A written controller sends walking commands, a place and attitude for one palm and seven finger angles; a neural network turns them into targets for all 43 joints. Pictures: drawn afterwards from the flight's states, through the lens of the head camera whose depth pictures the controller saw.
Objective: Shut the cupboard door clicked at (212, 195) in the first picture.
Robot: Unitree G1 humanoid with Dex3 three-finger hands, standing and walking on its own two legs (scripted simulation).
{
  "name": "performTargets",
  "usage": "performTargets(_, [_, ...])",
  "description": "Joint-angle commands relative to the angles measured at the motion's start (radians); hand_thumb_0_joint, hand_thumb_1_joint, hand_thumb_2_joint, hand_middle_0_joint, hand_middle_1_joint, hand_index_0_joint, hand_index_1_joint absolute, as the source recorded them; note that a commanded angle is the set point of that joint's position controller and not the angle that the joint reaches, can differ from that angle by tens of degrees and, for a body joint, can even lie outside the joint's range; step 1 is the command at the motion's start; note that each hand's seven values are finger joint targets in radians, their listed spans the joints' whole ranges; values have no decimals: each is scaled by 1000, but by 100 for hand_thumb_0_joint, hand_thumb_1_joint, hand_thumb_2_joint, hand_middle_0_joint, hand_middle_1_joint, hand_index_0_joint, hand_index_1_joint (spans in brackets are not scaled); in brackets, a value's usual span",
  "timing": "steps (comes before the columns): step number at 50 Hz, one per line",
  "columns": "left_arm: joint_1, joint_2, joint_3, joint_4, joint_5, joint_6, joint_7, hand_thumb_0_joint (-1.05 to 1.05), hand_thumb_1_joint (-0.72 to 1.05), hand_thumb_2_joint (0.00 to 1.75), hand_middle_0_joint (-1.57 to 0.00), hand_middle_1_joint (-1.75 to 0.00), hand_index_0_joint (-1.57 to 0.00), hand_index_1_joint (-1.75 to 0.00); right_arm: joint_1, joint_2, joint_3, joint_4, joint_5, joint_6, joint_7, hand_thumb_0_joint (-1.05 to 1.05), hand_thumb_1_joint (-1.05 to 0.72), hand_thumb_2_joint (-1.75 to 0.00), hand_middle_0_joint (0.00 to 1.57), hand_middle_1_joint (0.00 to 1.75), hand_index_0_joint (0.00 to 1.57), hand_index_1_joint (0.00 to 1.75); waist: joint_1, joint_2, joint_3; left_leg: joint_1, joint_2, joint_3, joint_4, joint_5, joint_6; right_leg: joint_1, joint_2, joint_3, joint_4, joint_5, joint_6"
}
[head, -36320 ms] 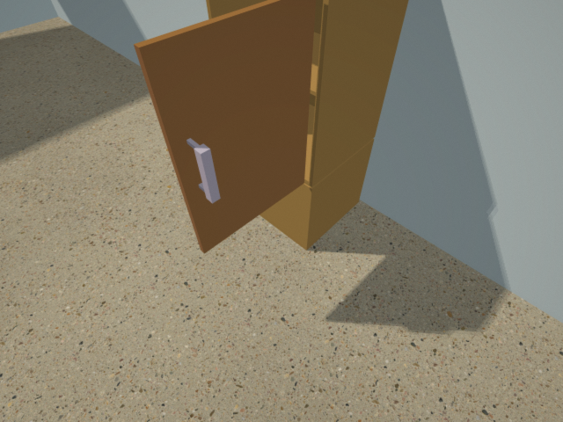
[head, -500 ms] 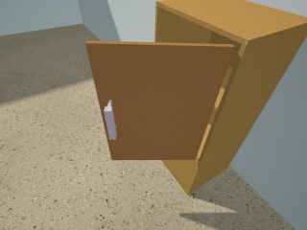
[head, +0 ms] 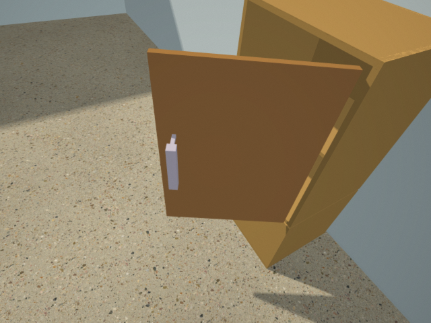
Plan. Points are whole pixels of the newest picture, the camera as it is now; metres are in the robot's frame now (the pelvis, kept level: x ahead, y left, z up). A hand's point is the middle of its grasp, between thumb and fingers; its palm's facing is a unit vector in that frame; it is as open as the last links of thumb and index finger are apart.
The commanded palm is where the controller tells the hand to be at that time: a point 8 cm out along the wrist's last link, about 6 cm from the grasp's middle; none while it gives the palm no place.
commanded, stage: look again from close up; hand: left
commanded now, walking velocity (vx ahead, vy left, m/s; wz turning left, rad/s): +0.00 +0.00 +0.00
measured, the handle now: (173, 162) +0.50 +0.14 -0.03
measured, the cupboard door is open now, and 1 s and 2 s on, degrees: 59 59 59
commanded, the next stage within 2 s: shuffle to correct the standing spot in 0.32 s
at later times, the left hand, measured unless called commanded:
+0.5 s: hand out of the picture +0.01 +0.18 -0.17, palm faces +0.00 -0.99 -0.17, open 7.4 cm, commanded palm none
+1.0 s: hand out of the picture +0.02 +0.09 -0.18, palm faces +0.10 -0.99 -0.11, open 7.4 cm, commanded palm none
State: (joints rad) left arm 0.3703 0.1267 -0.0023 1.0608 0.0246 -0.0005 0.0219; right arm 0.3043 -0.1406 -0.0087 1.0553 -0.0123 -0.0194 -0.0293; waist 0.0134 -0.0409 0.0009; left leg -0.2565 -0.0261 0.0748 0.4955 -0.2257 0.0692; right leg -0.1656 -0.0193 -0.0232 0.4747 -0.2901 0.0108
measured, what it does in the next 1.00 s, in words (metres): shifts its weight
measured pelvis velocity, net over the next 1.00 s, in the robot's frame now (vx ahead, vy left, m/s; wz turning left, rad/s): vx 0.06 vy -0.05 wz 0.06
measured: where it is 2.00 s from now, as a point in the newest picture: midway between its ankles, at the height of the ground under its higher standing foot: outside the picture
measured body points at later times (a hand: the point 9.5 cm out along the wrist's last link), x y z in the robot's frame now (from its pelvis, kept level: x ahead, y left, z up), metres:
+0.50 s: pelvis +0.01 +0.01 +0.00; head +0.02 +0.02 +0.45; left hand +0.01 +0.23 -0.16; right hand +0.02 -0.22 -0.15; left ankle +0.03 +0.07 -0.74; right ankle -0.02 -0.13 -0.74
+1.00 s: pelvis +0.06 -0.05 +0.00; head +0.08 -0.03 +0.45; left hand +0.02 +0.15 -0.17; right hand +0.06 -0.28 -0.15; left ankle +0.05 +0.05 -0.71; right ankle +0.01 -0.13 -0.74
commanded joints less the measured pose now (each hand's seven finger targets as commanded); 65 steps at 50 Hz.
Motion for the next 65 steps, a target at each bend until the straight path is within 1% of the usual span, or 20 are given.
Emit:
performTargets(1, [69, 77, 6, -16, -7, -18, 11, 0, 90, 90, -20, -30, -20, -30, 22, -119, -14, -33, 5, -23, -4, 0, -90, -90, 20, 30, 20, 30, 3, 79, 62, 4, 157, -198, -211, 26, -1, -19, -61, 45, -78, 103, -41])
performTargets(9, [28, 93, 6, -10, -7, -17, 17, 0, 90, 90, -20, -30, -20, -30, 7, -125, -12, -10, 6, -21, -3, 0, -90, -90, 20, 30, 20, 30, -5, 41, 40, 51, 142, -172, -192, 130, -11, 0, -80, 50, -105, 137, -32])
performTargets(21, [11, 112, 2, -3, -9, -16, 20, 0, 90, 90, -20, -30, -20, -30, -5, -130, -6, 15, 5, -14, 3, 0, -90, -90, 20, 30, 20, 30, -9, 25, 48, 70, 130, -162, -207, 103, -19, -5, -96, 62, -126, 124, -31])
performTargets(23, [12, 105, 2, 0, -9, -13, 17, 0, 90, 90, -20, -30, -20, -30, 6, -134, -9, 26, 2, -13, 3, 0, -90, -90, 20, 30, 20, 30, -15, 31, 44, 79, 145, -180, -225, 6, -16, -13, -78, 44, -108, 65, -29])
performTargets(28, [8, 98, 13, -17, 4, 7, 4, 0, 90, 90, -20, -30, -20, -30, 24, -173, -33, 24, -5, -1, -7, 0, -90, -90, 20, 30, 20, 30, -27, 103, 107, 73, 234, -297, -314, -255, 28, -147, -26, -10, 17, -67, -30])
performTargets(33, [-2, 81, 27, -48, 9, 16, -11, 0, 90, 90, -20, -30, -20, -30, 62, -179, -46, 15, -15, -1, -17, 0, -90, -90, 20, 30, 20, 30, -37, 111, 81, 84, 321, -358, -291, -150, 119, -231, -35, 2, 185, -166, -40])
performTargets(35, [23, 66, 30, -41, 8, 12, -15, 0, 90, 90, -20, -30, -20, -30, 39, -171, -48, 10, -15, -1, -18, 0, -90, -90, 20, 30, 20, 30, -17, 93, 62, 14, 293, -306, -254, -128, 98, -131, -30, -4, 92, -99, -43])
performTargets(37, [69, 72, 35, -25, 7, 8, -13, 0, 90, 90, -20, -30, -20, -30, 12, -146, -45, 6, -11, 1, -14, 0, -90, -90, 20, 30, 20, 30, 10, 55, 58, -119, 212, -221, -189, -204, 37, 30, -37, 14, -63, -3, -45])
performTargets(40, [110, 150, 46, -14, 0, 2, 5, 0, 90, 90, -20, -30, -20, -30, -6, -54, -20, -14, -9, -1, -3, 0, -90, -90, 20, 30, 20, 30, 24, -172, 88, -269, 30, 12, 97, -209, -29, 88, -223, 235, -244, -222, -141])
performTargets(41, [109, 148, 48, -19, -2, -1, 9, 0, 90, 90, -20, -30, -20, -30, -26, -56, -24, -18, -10, 7, -1, 0, -90, -90, 20, 30, 20, 30, 30, -205, 101, -259, 38, 16, 237, -253, -30, 23, -262, 274, -306, -266, -179])
performTargets(45, [81, 100, 42, -26, 5, -14, 16, 0, 90, 90, -20, -30, -20, -30, -21, -40, -29, -19, -8, 11, 4, 0, -90, -90, 20, 30, 20, 30, 0, -35, 136, -312, 72, -8, 445, -246, -38, 40, -255, 166, -246, 168, -235])
performTargets(47, [88, 94, 31, -14, 3, -35, 21, 0, 90, 90, -20, -30, -20, -30, -17, 0, -12, -15, -1, 5, 5, 0, -90, -90, 20, 30, 20, 30, -2, 19, 80, -243, 73, -11, 299, -231, -56, 98, -250, 110, -171, 507, -224])
performTargets(50, [71, 99, 22, -7, -8, -42, 24, 0, 90, 90, -20, -30, -20, -30, 14, 17, 2, 9, 9, -1, -1, 0, -90, -90, 20, 30, 20, 30, -16, -3, 24, -40, 44, 7, 35, -33, -70, 86, -189, 32, -54, 762, -153])
performTargets(51, [57, 106, 23, -10, -15, -41, 24, 0, 90, 90, -20, -30, -20, -30, 43, 2, -3, 18, 11, -3, -6, 0, -90, -90, 20, 30, 20, 30, -31, -7, 1, 44, 46, 5, -44, 131, -66, 64, -169, 17, 0, 780, -114])
performTargets(52, [58, 102, 25, -20, -20, -36, 25, 0, 90, 90, -20, -30, -20, -30, 57, -41, -12, 16, 10, -9, -14, 0, -90, -90, 20, 30, 20, 30, -31, 20, -30, 135, 107, -36, -41, 412, -42, 19, -143, 3, 41, 707, -69])
performTargets(53, [74, 84, 25, -29, -23, -30, 31, 0, 90, 90, -20, -30, -20, -30, 62, -82, -19, 10, 10, -10, -21, 0, -90, -90, 20, 30, 20, 30, -19, 72, -63, 207, 188, -90, 20, 694, 2, -31, -119, -12, 39, 548, -33])
performTargets(54, [79, 65, 23, -38, -12, -19, 41, 0, 90, 90, -20, -30, -20, -30, 58, -95, -27, 4, 13, -2, -25, 0, -90, -90, 20, 30, 20, 30, -16, 53, -34, 202, 227, -108, 41, 780, 31, -61, -95, -17, 5, 381, -13])
performTargets(56, [76, 74, 25, -28, -8, -6, 45, 0, 90, 90, -20, -30, -20, -30, 7, -95, -22, -5, 13, 5, -31, 0, -90, -90, 20, 30, 20, 30, -3, 155, 32, 141, 221, -131, 17, 810, 47, -46, -91, -12, -4, 298, -8])
performTargets(62, [66, 98, 38, -54, -6, -4, 40, 0, 90, 90, -20, -30, -20, -30, -25, -113, -41, -56, 6, 13, -31, 0, -90, -90, 20, 30, 20, 30, -10, 47, -78, 172, 195, -114, 36, 689, 26, -1, -114, 10, 23, 460, -31])
performTargets(65, [48, 93, 37, -76, -4, 0, 36, 0, 90, 90, -20, -30, -20, -30, -48, -110, -42, -67, 4, 15, -27, 0, -90, -90, 20, 30, 20, 30, -5, 21, -88, 140, 190, -113, 16, 562, 25, 8, -109, 20, 17, 418, -34])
